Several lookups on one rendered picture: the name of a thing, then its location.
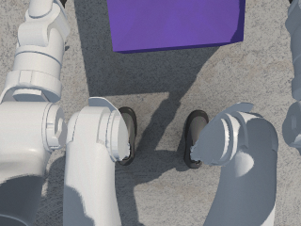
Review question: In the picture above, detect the robot right forearm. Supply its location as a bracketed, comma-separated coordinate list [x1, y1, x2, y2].
[285, 0, 301, 101]

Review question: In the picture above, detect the robot left upper arm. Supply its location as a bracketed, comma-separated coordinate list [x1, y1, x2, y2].
[0, 101, 68, 226]

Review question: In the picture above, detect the carton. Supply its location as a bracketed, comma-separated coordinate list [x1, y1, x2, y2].
[106, 0, 246, 54]

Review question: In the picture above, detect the robot right upper arm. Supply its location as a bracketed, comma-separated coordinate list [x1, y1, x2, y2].
[281, 100, 301, 155]

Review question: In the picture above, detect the left robot thigh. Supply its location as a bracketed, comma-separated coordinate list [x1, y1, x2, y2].
[63, 106, 126, 226]

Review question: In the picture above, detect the robot left forearm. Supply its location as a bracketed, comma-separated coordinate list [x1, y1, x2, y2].
[0, 0, 71, 104]

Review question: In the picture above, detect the robot left shin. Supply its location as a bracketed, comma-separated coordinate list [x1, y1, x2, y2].
[65, 97, 131, 161]

